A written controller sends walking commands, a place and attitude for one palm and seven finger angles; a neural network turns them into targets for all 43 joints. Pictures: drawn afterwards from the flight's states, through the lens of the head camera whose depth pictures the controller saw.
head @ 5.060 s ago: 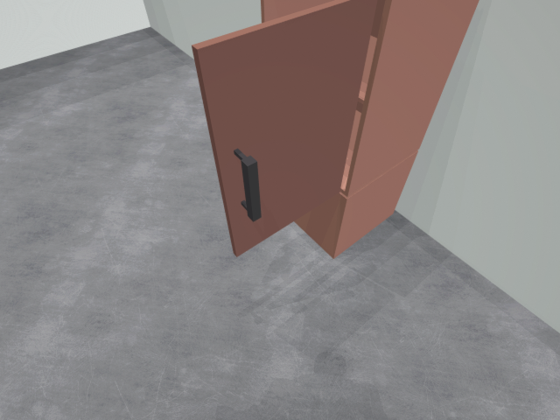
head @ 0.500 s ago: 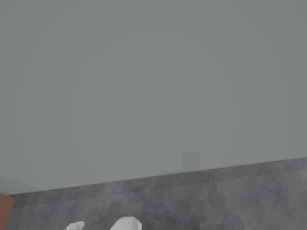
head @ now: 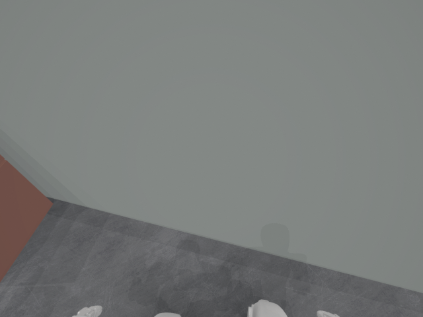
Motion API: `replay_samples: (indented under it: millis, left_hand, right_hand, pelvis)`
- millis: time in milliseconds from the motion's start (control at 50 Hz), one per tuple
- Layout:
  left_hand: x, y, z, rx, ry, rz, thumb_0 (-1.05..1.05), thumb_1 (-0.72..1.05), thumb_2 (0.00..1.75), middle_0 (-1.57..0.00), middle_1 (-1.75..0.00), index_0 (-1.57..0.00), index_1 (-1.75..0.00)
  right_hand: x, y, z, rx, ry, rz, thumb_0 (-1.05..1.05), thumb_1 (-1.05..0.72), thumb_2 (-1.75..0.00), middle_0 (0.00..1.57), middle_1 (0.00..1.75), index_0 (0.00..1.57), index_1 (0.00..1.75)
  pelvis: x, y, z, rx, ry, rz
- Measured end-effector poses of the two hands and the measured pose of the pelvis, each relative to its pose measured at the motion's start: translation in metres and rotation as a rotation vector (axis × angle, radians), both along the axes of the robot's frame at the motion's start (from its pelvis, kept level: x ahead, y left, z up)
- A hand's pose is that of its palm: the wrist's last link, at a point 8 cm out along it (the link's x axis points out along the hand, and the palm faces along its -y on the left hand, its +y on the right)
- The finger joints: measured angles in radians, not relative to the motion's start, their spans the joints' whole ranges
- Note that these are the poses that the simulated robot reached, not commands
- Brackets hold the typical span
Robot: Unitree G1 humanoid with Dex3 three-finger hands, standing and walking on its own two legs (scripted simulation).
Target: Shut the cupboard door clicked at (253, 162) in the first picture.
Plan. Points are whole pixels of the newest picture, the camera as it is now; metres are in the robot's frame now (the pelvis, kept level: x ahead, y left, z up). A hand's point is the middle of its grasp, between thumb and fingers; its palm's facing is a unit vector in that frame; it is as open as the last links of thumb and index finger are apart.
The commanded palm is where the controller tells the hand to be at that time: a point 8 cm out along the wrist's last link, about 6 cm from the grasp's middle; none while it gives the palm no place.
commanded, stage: turn to face it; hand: left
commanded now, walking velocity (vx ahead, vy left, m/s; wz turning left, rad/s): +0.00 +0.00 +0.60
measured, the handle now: out of the picture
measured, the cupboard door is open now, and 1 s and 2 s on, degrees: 89 89 89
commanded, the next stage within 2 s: none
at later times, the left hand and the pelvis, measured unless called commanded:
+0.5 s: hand out of the picture +0.00 +0.17 -0.18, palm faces +0.34 -0.92 -0.21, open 7.4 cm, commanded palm none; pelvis +0.01 -0.04 -0.01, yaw +20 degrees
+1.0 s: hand out of the picture +0.00 +0.14 -0.14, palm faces +0.55 -0.78 -0.30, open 7.4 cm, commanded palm none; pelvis +0.03 -0.09 +0.00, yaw +36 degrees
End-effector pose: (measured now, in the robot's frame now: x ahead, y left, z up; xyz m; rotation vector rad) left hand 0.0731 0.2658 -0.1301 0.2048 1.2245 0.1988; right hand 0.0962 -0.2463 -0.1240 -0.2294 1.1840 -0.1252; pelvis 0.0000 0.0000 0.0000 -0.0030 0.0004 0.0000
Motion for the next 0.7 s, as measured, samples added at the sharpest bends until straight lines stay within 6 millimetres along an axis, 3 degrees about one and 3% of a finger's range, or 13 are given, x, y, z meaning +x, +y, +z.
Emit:
replay_samples:
  millis: [140, 220, 300, 400, 540, 600, 700]
  left_hand:
    - [0.017, -0.027, 0.013, 0.056, -0.108, 0.018, 0.01, 0.91, 0.9, -0.2, -0.29, -0.2, -0.29]
    - [0.001, -0.048, 0.019, 0.054, -0.1, 0.058, 0.01, 0.91, 0.9, -0.2, -0.29, -0.2, -0.29]
    - [-0.019, -0.065, 0.019, 0.018, -0.062, 0.112, 0.01, 0.91, 0.9, -0.2, -0.29, -0.2, -0.29]
    - [-0.05, -0.072, 0.007, -0.029, -0.039, 0.205, 0.01, 0.91, 0.9, -0.2, -0.3, -0.2, -0.3]
    - [-0.107, -0.047, -0.025, -0.056, 0.036, 0.356, 0.01, 0.91, 0.9, -0.2, -0.3, -0.2, -0.3]
    - [-0.118, -0.038, -0.021, -0.042, 0.061, 0.392, 0.01, 0.91, 0.9, -0.2, -0.29, -0.2, -0.29]
    - [-0.116, -0.031, -0.004, -0.013, 0.017, 0.433, 0.01, 0.91, 0.9, -0.2, -0.29, -0.19, -0.29]
  right_hand:
    - [-0.011, -0.035, -0.025, 0.035, 0.071, 0.005, 0.01, -0.9, -0.9, 0.2, 0.3, 0.21, 0.3]
    - [-0.004, -0.053, -0.026, 0.027, 0.104, 0.033, 0.01, -0.9, -0.9, 0.2, 0.3, 0.21, 0.3]
    - [0.012, -0.057, -0.015, 0.021, 0.111, 0.077, 0.01, -0.91, -0.9, 0.2, 0.3, 0.2, 0.3]
    - [0.042, -0.043, -0.006, 0.003, 0.094, 0.178, 0.01, -0.91, -0.9, 0.19, 0.3, 0.2, 0.3]
    - [0.089, 0.0, -0.002, -0.033, -0.016, 0.333, 0.01, -0.91, -0.9, 0.2, 0.3, 0.2, 0.3]
    - [0.093, 0.01, 0.006, -0.04, -0.03, 0.369, 0.01, -0.91, -0.9, 0.2, 0.3, 0.2, 0.3]
    - [0.093, 0.014, 0.009, -0.036, 0.002, 0.414, 0.0, -0.9, -0.9, 0.2, 0.3, 0.21, 0.3]
  pelvis:
    - [0.003, -0.035, -0.01, 0.015, 0.015, 0.082]
    - [0.004, -0.045, -0.005, 0.022, 0.003, 0.149]
    - [0.007, -0.05, 0.004, 0.04, 0.006, 0.201]
    - [0.008, -0.05, 0.004, 0.042, 0.007, 0.272]
    - [0.003, -0.034, -0.013, 0.015, 0.004, 0.361]
    - [0.003, -0.034, -0.007, 0.001, 0.006, 0.387]
    - [0.005, -0.039, 0.002, -0.013, 0.008, 0.435]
